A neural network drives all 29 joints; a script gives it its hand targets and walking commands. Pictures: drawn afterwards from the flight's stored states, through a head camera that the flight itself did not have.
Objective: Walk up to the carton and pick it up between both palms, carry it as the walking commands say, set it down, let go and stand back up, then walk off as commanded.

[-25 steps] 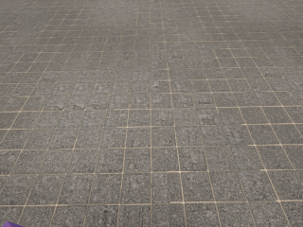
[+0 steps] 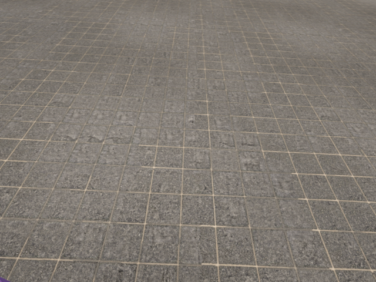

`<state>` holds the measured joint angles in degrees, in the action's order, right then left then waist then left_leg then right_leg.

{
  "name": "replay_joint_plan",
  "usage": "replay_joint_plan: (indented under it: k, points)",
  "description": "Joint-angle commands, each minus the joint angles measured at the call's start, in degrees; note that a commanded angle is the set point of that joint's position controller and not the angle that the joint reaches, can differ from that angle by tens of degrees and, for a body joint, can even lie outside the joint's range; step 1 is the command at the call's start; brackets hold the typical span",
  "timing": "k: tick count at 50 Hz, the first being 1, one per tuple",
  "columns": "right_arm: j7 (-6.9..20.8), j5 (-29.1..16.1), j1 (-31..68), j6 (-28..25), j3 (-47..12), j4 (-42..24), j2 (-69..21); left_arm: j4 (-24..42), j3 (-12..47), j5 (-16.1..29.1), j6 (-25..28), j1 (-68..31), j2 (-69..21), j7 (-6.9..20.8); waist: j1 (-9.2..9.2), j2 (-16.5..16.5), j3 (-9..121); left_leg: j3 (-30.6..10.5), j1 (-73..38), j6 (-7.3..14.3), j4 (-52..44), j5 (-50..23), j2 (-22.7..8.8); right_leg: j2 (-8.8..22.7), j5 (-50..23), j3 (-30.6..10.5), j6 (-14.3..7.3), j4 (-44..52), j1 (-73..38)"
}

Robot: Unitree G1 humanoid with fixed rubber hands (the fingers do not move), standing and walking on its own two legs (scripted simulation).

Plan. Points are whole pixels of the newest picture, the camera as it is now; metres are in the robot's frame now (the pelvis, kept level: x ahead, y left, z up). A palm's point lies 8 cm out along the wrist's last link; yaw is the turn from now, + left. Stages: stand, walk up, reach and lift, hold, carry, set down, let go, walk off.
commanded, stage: stand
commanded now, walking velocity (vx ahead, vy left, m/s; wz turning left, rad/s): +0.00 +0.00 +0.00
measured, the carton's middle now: out of the picture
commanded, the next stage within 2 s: none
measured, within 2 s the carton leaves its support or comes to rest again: neither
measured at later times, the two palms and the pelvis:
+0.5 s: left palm out of the picture -0.05 +0.20 -0.15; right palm out of the picture -0.05 -0.19 -0.15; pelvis -0.01 +0.01 +0.00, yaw +0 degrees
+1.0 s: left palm out of the picture -0.05 +0.21 -0.15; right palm out of the picture -0.04 -0.18 -0.15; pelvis +0.00 +0.02 +0.00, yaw +0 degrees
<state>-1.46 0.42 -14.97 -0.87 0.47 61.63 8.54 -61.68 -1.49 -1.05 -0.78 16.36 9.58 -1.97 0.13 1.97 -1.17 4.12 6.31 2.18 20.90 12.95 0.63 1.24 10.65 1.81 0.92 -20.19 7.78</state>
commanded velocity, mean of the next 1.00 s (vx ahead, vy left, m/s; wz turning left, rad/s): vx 0.00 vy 0.00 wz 0.00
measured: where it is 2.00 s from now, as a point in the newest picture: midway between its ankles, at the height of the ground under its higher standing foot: outside the picture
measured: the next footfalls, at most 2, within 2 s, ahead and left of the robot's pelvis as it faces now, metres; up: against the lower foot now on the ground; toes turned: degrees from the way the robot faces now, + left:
none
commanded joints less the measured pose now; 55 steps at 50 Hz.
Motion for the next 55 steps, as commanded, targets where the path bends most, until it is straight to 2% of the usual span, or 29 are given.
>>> replay_joint_plan:
  k: [1, 3, 7, 10, 11, 13, 14, 15, 16, 19, 20, 22, 23, 26, 27, 28, 29, 30, 34, 36, 40, 41, 43, 44, 47, 48, 51, 52, 55]
  points:
    - [-1.06, -0.29, -4.08, 0.57, 1.45, 0.56, 6.24, 0.15, -0.10, -0.44, 1.35, 1.92, 4.31, 0.08, 0.22, -0.95, -4.00, -7.19, 4.43, -0.05, -6.57, -2.23, -6.87, 4.19, -4.09, -4.47, -1.24, 1.92, 0.20]
    - [-1.14, 0.44, -5.47, 0.72, 1.24, 1.86, 5.92, -1.14, -0.13, 0.02, 1.05, 4.84, 2.19, -0.05, -0.75, -4.05, -3.86, -7.61, 5.06, 0.37, -7.38, 2.85, -7.24, 3.75, -2.64, -4.61, -0.96, 2.29, 0.26]
    - [-0.68, -0.07, -4.30, 0.46, 0.20, 1.43, 3.17, -3.57, 0.56, 0.28, 0.58, 5.34, 1.01, -0.54, -0.24, 1.82, -6.30, -6.89, 5.74, 0.26, -6.29, -1.23, -6.94, 4.31, -3.49, -4.18, -0.72, 2.62, 3.25]
    - [-0.69, -0.14, -3.14, -0.08, 0.69, 1.86, 5.01, -2.64, 0.31, -0.26, 0.79, 4.17, 2.73, -0.39, -0.56, -2.00, -7.41, -7.95, 4.53, 0.71, -6.69, -0.02, -6.09, 4.21, -3.37, -4.37, -0.63, 3.31, 5.99]
    - [-0.35, -0.34, -5.86, 0.17, 0.75, 2.71, 4.48, -3.91, 1.11, -0.79, 0.99, 4.60, -0.47, -0.95, 1.77, -3.27, -4.84, -6.94, 2.91, 0.54, -6.18, -0.49, -5.99, 4.30, -2.27, -4.19, -0.96, 1.83, 3.79]
    - [-0.66, -0.12, -7.36, 0.76, -0.08, 4.26, 2.53, -4.02, 0.48, -0.15, 1.00, 5.94, 1.31, -0.08, 0.90, -0.36, -4.18, -8.28, 3.17, 0.52, -7.10, 2.51, -7.50, 3.54, -2.13, -3.54, -0.06, 1.53, 4.41]
    - [-0.39, -0.57, -7.15, 0.66, -0.11, 4.11, 2.23, -5.05, 0.69, 0.22, 0.96, 8.79, 0.87, -0.19, -0.43, -4.45, -5.48, -7.52, 3.86, 0.81, -6.65, 2.76, -6.82, 4.29, -2.47, -4.11, -0.32, 3.23, 4.46]
    - [-0.89, -0.33, -7.13, 0.55, -0.31, 4.24, 0.92, -4.79, 0.31, -0.04, 1.22, 7.02, 0.70, -0.42, 1.21, -0.30, -3.61, -9.06, 4.60, 0.76, -7.41, 3.39, -6.98, 3.37, -2.14, -3.70, -0.43, 1.50, 2.39]
    - [-0.83, -0.37, -5.37, 0.23, -0.64, 3.22, 1.79, -4.58, -0.01, 0.11, 1.18, 6.28, 2.62, -0.78, -0.77, -1.09, -4.65, -7.57, 4.35, 1.01, -6.44, 3.15, -6.70, 4.41, -2.21, -4.70, -0.96, 3.33, 4.62]
    - [-0.58, -0.06, -8.49, -0.18, -0.37, 4.04, 1.61, -6.60, 0.91, 0.12, 1.52, 8.82, 1.04, -0.55, 0.26, 0.90, -2.31, -6.92, 4.04, 0.32, -5.28, -1.66, -6.01, 4.35, -3.32, -4.32, -0.75, 1.40, 1.31]
    - [-0.45, 0.19, -6.61, -0.34, 0.59, 3.47, 6.03, -5.53, 1.18, 0.48, 1.60, 9.61, -1.01, -0.62, -1.02, -4.23, -0.60, -5.55, 2.81, 0.00, -4.52, -1.42, -5.58, 5.11, -3.47, -4.70, -1.04, 2.55, 1.28]
    - [-0.63, -0.65, -7.74, -0.45, -0.11, 4.27, 2.51, -4.56, 0.29, 0.29, 1.45, 6.28, 3.22, -0.29, -0.01, -3.89, -4.63, -6.51, 4.96, 0.56, -5.64, -4.17, -6.01, 5.67, -5.38, -5.33, -1.15, 2.59, 3.08]
    - [-0.86, -0.19, -7.94, -0.65, -0.36, 3.73, -0.14, -6.08, 0.57, 0.63, 1.50, 8.57, 1.42, -0.84, -0.09, -0.14, -3.29, -7.03, 2.79, 1.02, -5.09, -6.11, -6.53, 5.12, -5.46, -4.24, -0.68, 1.50, 3.14]
    - [-0.39, -0.49, -9.84, -0.50, 0.44, 4.46, 2.67, -7.78, 2.25, 0.12, 0.65, 11.72, -2.95, -0.88, -0.21, -2.36, -4.94, -6.05, 2.27, 0.33, -4.42, -1.46, -5.18, 4.98, -2.58, -5.22, -1.04, 1.61, 5.74]
    - [-0.92, -0.18, -10.30, -0.34, -0.54, 5.35, -0.53, -5.72, 0.79, -0.58, 0.79, 7.65, 0.93, -0.98, 0.94, 0.57, -4.23, -7.43, 5.41, 1.02, -4.54, -1.07, -5.97, 4.65, -4.28, -3.20, -0.13, 0.48, 3.39]
    - [-1.15, 0.43, -10.78, 0.09, -1.06, 6.08, -1.27, -6.16, 0.68, 0.12, 0.74, 8.81, 0.80, -1.30, -0.65, 1.18, -5.46, -6.86, 4.06, 0.72, -4.73, -0.86, -6.00, 4.19, -3.20, -3.37, -0.10, 1.80, 5.09]
    - [-1.24, -0.06, -8.74, -0.05, -0.35, 3.89, 1.33, -6.18, 1.44, 0.03, 0.96, 8.68, -1.95, -1.00, -0.54, -4.39, -5.66, -5.60, 4.48, 0.84, -4.20, -1.33, -5.30, 5.28, -3.87, -4.61, -0.70, 1.72, 6.64]
    - [-1.19, -0.05, -10.10, 0.18, -0.65, 4.96, -0.66, -6.10, 0.77, -0.04, 1.18, 8.63, 1.47, -0.88, -0.10, -0.29, -3.63, -7.22, 3.56, 1.20, -5.27, -3.35, -6.13, 4.87, -3.34, -3.75, -1.03, -0.18, 5.06]
    - [-1.35, -0.08, -9.45, 0.03, 0.03, 5.01, 3.34, -6.46, 1.38, -0.07, 0.53, 10.67, -2.07, -1.11, -1.04, -2.17, -7.16, -7.34, 6.80, 0.84, -6.33, 2.25, -5.70, 4.59, -2.63, -4.07, -0.35, 1.50, 5.10]
    - [-1.08, -0.64, -8.11, -0.03, -0.37, 3.87, 0.37, -5.34, 1.42, -0.31, 0.81, 6.49, -2.15, -1.16, 0.86, -2.96, -7.06, -6.45, 7.09, 0.69, -5.62, -0.04, -5.60, 4.52, -3.32, -4.32, -0.13, 1.00, 6.89]
    - [-1.22, 0.00, -9.56, -0.27, 0.11, 4.68, 2.06, -5.32, 0.66, 0.35, 1.60, 8.53, 0.25, -0.90, -0.11, -2.63, -3.87, -9.73, 4.07, 1.78, -6.70, 0.59, -6.90, 4.67, -1.49, -3.93, -0.80, 0.83, 6.03]
    - [-0.92, -0.12, -9.05, -0.29, -0.46, 4.52, -0.35, -5.29, 0.78, 0.34, 1.23, 6.08, 1.38, -1.12, 1.38, 0.47, -6.12, -8.82, 5.10, 0.57, -6.75, -2.78, -6.53, 4.02, -4.10, -3.93, -0.36, 0.29, 6.27]
    - [-0.92, -0.50, -9.12, -0.46, -0.47, 4.18, 0.31, -5.05, 1.19, 0.54, 1.17, 7.39, -1.04, -0.94, 0.84, -4.90, -3.67, -8.48, 5.44, 0.29, -6.61, 0.17, -6.71, 4.34, -2.09, -4.08, -0.42, -0.07, 5.01]
    - [-0.66, -0.27, -8.10, -0.10, -0.41, 4.21, 1.41, -5.98, 1.38, 0.05, 0.98, 10.34, -0.99, -0.66, -0.97, -5.27, -4.97, -8.34, 6.86, 0.64, -7.43, 3.49, -6.44, 4.27, -3.08, -3.46, -0.17, -0.67, 4.06]
    - [-1.57, -0.33, -8.01, -0.15, 0.17, 3.93, 2.11, -5.66, 1.55, -0.05, 0.94, 9.15, -0.52, -0.81, -0.22, -3.18, -3.18, -8.35, 6.11, -0.44, -7.53, -0.87, -6.09, 3.96, -4.46, -2.73, -0.08, -1.68, 4.18]
    - [-1.83, 0.20, -7.11, 0.00, 0.83, 4.36, 3.94, -4.28, 1.30, -0.15, 1.57, 8.38, -0.14, -0.75, -1.59, -3.80, -3.96, -7.92, 6.16, 0.28, -7.16, -1.66, -5.92, 4.00, -4.30, -2.76, -0.42, -1.34, 3.90]
    - [-0.86, -0.60, -9.35, -0.32, 0.62, 4.01, 2.16, -4.52, 0.93, -0.32, 1.41, 7.53, 1.11, -1.22, -0.08, 3.18, -5.18, -7.51, 4.42, 0.78, -4.67, -4.15, -5.94, 5.15, -4.20, -4.26, -0.92, 1.01, 6.07]
    - [-1.09, -0.16, -8.49, -0.47, 0.00, 4.16, 0.35, -4.41, 0.97, -0.19, 1.55, 8.27, 0.76, -1.34, -0.69, 0.23, -1.11, -7.07, 3.27, 1.25, -4.36, -4.00, -5.68, 5.32, -5.16, -4.24, -0.69, 0.47, 2.64]
    - [-0.96, 0.27, -6.38, -0.38, 1.23, 2.94, 3.90, -5.36, 1.55, -0.07, 1.63, 7.76, -0.79, -1.60, 0.00, 1.13, -5.22, -7.14, 4.54, 1.10, -3.54, -5.90, -5.64, 5.24, -4.38, -4.51, -1.44, 1.12, 6.02]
